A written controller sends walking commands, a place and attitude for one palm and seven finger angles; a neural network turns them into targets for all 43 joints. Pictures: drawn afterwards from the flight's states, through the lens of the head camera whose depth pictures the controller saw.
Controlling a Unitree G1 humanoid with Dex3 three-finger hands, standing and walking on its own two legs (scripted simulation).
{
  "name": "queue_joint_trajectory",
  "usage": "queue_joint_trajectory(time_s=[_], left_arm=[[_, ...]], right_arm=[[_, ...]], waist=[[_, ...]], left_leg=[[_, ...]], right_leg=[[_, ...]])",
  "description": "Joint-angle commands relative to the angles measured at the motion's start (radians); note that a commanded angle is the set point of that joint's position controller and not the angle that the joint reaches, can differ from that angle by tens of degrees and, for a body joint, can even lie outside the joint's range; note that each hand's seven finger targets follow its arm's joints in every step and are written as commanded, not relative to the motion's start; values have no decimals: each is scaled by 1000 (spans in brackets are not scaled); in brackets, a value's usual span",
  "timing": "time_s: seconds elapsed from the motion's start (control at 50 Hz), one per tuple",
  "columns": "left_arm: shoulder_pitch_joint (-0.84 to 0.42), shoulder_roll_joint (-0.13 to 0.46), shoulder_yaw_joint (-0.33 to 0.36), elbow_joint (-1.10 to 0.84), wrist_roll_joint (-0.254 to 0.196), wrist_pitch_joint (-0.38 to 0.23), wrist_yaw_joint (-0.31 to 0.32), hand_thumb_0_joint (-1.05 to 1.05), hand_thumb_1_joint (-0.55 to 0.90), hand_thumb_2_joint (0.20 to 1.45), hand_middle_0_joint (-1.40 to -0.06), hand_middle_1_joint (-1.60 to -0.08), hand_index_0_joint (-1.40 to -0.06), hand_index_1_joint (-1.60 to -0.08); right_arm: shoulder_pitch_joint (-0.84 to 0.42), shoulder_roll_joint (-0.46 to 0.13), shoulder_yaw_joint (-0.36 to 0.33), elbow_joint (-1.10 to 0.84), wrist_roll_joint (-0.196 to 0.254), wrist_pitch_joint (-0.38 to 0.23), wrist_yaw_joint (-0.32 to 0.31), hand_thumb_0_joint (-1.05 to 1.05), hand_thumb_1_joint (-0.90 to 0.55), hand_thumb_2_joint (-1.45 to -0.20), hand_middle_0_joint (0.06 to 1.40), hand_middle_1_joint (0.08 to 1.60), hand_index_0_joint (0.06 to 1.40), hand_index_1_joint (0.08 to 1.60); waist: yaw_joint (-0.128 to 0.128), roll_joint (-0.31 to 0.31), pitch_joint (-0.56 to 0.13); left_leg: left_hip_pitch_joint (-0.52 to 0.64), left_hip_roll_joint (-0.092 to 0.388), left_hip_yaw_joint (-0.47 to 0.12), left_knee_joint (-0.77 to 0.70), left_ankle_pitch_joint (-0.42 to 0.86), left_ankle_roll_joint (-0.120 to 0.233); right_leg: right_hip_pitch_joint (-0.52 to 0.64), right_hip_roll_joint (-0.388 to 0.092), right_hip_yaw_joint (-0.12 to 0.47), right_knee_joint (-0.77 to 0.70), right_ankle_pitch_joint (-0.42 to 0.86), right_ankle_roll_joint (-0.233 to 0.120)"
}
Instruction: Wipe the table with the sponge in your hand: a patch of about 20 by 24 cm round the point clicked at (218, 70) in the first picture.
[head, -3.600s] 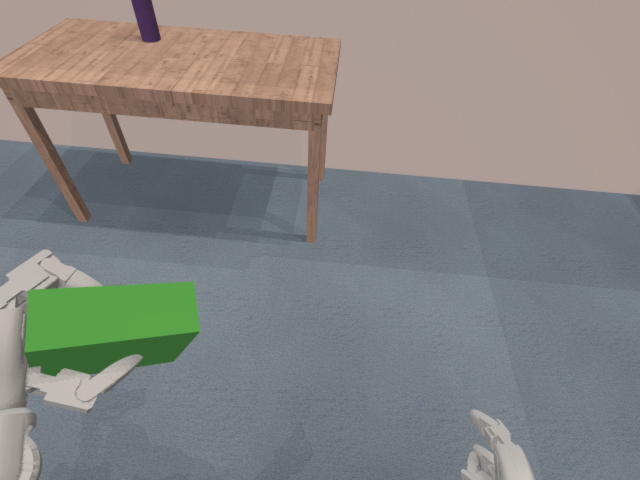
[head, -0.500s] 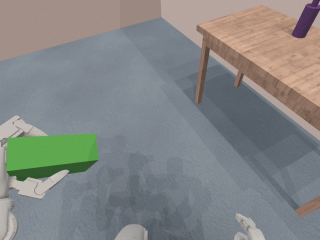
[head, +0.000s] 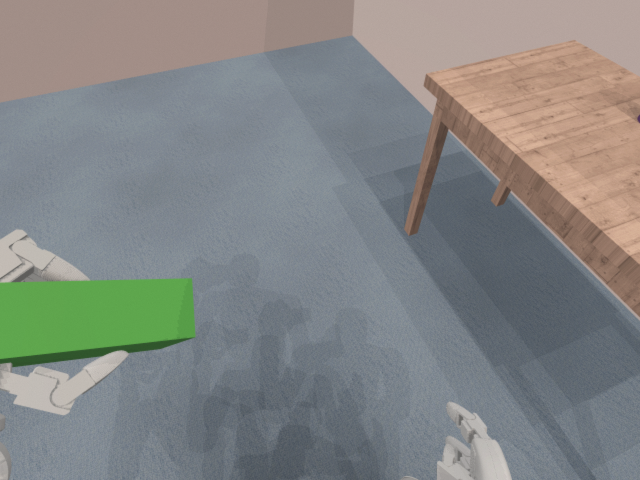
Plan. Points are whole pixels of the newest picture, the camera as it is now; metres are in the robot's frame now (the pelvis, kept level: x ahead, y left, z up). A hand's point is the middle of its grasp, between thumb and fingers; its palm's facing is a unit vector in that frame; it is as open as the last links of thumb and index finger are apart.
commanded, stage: walk to a spot facing it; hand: left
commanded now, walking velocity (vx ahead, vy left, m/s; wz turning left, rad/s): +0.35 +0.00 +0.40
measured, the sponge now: (125, 321) +0.22 +0.19 +0.16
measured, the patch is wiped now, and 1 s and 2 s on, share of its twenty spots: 0.00 0.00 0.00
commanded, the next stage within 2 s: none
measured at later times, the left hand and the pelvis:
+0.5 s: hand (69, 244) +0.30 +0.28 +0.17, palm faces +0.58 -0.69 -0.43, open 9.5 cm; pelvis +0.12 -0.01 -0.02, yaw +13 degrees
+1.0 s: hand (83, 249) +0.29 +0.26 +0.17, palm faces +0.75 -0.51 -0.42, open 9.5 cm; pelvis +0.22 -0.05 +0.00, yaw +31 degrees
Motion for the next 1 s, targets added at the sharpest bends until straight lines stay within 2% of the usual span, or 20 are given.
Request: queue_joint_trajectory(time_s=[0.0, 0.02, 0.04, 0.06, 0.12, 0.18, 0.3, 0.36, 0.38, 0.4, 0.42, 0.46, 0.58, 0.7, 0.72, 0.74, 0.76, 0.78, 0.86, 0.98], left_arm=[[-150, 127, 86, -98, 1, -19, 27, 0, 100, 1300, -1200, -1600, -1200, -1600], [-163, 188, 119, -73, 13, -11, 32, 0, 100, 1300, -1200, -1600, -1200, -1600], [-199, 228, 150, -81, -3, -4, 40, 0, 100, 1300, -1200, -1600, -1200, -1600], [-225, 202, 122, -76, -10, -13, 32, 0, 100, 1300, -1200, -1600, -1200, -1600], [-176, 173, 110, -103, -1, -34, 21, 0, 100, 1300, -1200, -1600, -1200, -1600], [-145, 167, 109, -152, -4, -41, 28, 0, 100, 1300, -1200, -1600, -1200, -1600], [-52, 162, 140, -248, -13, -31, 67, 0, 100, 1300, -1200, -1600, -1200, -1600], [-109, 168, 133, -264, -14, -35, 76, 0, 100, 1300, -1200, -1600, -1200, -1600], [-96, 146, 113, -255, -13, -47, 73, 0, 100, 1300, -1200, -1600, -1200, -1600], [-126, 152, 117, -301, -20, -69, 72, 0, 100, 1300, -1200, -1600, -1200, -1600], [-183, 208, 134, -260, -1, -78, 56, 0, 100, 1300, -1200, -1600, -1200, -1600], [-138, 225, 186, -252, -3, -63, 31, 0, 100, 1300, -1200, -1600, -1200, -1600], [24, 141, 160, -324, -41, -58, 20, 0, 100, 1300, -1200, -1600, -1200, -1600], [-106, 96, 93, -128, -22, -1, 13, 0, 100, 1300, -1200, -1600, -1200, -1600], [-140, 101, 80, -93, -8, 11, 13, 0, 100, 1300, -1200, -1600, -1200, -1600], [-171, 162, 99, -69, 1, 26, 22, 0, 100, 1300, -1200, -1600, -1200, -1600], [-210, 206, 119, -68, -20, 37, 35, 0, 100, 1300, -1200, -1600, -1200, -1600], [-237, 191, 110, -75, -11, 39, 39, 0, 100, 1300, -1200, -1600, -1200, -1600], [-218, 167, 74, -154, -6, -2, 27, 0, 100, 1300, -1200, -1600, -1200, -1600], [-29, 197, 159, -250, -31, 7, 62, 0, 100, 1300, -1200, -1600, -1200, -1600]], right_arm=[[-83, -170, -66, -116, 4, -26, -37, 0, -900, -900, 200, 300, 200, 300], [-75, -141, -59, -116, 0, -15, -36, 0, -900, -900, 200, 300, 200, 300], [-130, -169, -57, -128, -6, -26, -35, 0, -900, -900, 200, 300, 200, 300], [-126, -186, -68, -109, -10, -32, -30, 0, -900, -900, 200, 300, 200, 300], [-150, -181, -52, -90, -8, 1, -21, 0, -900, -900, 200, 300, 200, 300], [-143, -180, -62, -112, -8, 17, -17, 0, -900, -900, 200, 300, 200, 300], [-97, -162, -80, -188, -13, 21, -12, 0, -900, -900, 200, 300, 200, 300], [-40, -178, -100, -184, -11, 18, -28, 0, -900, -900, 200, 300, 200, 300], [-40, -198, -109, -186, -6, 14, -29, 0, -900, -900, 200, 300, 200, 300], [-67, -220, -107, -195, -6, 3, -18, 0, -900, -900, 200, 300, 200, 300], [-64, -226, -102, -181, 1, -11, 1, 0, -900, -900, 200, 300, 200, 300], [-86, -229, -123, -167, 17, -2, 4, 0, -900, -900, 200, 300, 200, 300], [-88, -194, -91, -151, 11, -44, 10, 0, -900, -900, 200, 300, 200, 300], [-95, -188, -69, -128, 10, -34, -25, 0, -900, -900, 200, 300, 200, 300], [-88, -175, -62, -119, 11, -28, -28, 0, -900, -900, 200, 300, 200, 300], [-82, -139, -51, -120, 7, -19, -31, 0, -900, -900, 200, 300, 200, 300], [-130, -174, -55, -121, -4, -32, -36, 0, -900, -900, 200, 300, 200, 300], [-135, -186, -60, -117, -18, -36, -34, 0, -900, -900, 200, 300, 200, 300], [-175, -170, -46, -108, -15, -3, -34, 0, -900, -900, 200, 300, 200, 300], [-142, -155, -72, -192, -15, 26, -37, 0, -900, -900, 200, 300, 200, 300]], waist=[[-4, -6, -158], [5, -304, -165], [28, -373, -152], [8, -324, -109], [4, -163, -47], [-8, -177, -86], [26, -211, -144], [-46, -83, -240], [-59, 117, -271], [-42, 345, -276], [-44, 267, -245], [-35, 203, -220], [-14, 251, -211], [1, 146, -153], [5, 22, -139], [9, -314, -126], [23, -389, -110], [10, -290, -110], [-6, -212, -56], [24, -218, -182]], left_leg=[[-139, 51, -20, 116, -155, 96], [-358, -59, 63, 430, -261, 54], [-486, -85, -32, 657, -316, 34], [-489, -42, -101, 763, -234, 21], [-463, 10, -82, 752, -139, -3], [-353, 17, -13, 508, -85, -3], [-195, -39, 145, 138, -62, 12], [122, -123, 194, -47, 53, 31], [314, -10, -20, -89, 117, 95], [406, 276, -497, -143, 502, 256], [355, 349, -656, -171, 492, 317], [237, 310, -556, -172, 245, 322], [-1, 147, -240, -230, 102, 204], [-95, 95, -195, -87, -111, 140], [-190, 33, -133, 68, -192, 104], [-420, -90, -11, 376, -325, 39], [-489, -98, -56, 656, -322, 9], [-460, -72, -102, 733, -259, 3], [-339, -20, -35, 667, -179, -35], [-149, -58, 115, 184, -151, -22]], right_leg=[[345, -27, 53, -292, -18, -38], [454, -262, 415, -410, -65, -140], [471, -414, 629, -481, -26, -227], [411, -415, 625, -502, -65, -232], [336, -341, 297, -459, 141, -199], [348, -300, 83, -421, 309, -166], [407, -293, -8, -295, 527, -165], [279, -226, -101, 88, 582, -92], [77, -153, -100, 344, 324, -42], [-156, 14, -22, 591, -263, 6], [-247, -4, 116, 668, -308, -14], [-289, -43, 177, 672, -222, 1], [-10, 1, 47, 214, -43, 19], [246, 79, -29, -203, -22, 28], [318, -4, 69, -327, -48, -11], [425, -266, 414, -462, -102, -113], [382, -442, 614, -504, 11, -195], [339, -418, 581, -483, 71, -209], [279, -302, 108, -362, 578, -147], [363, -296, -7, -226, 734, -145]])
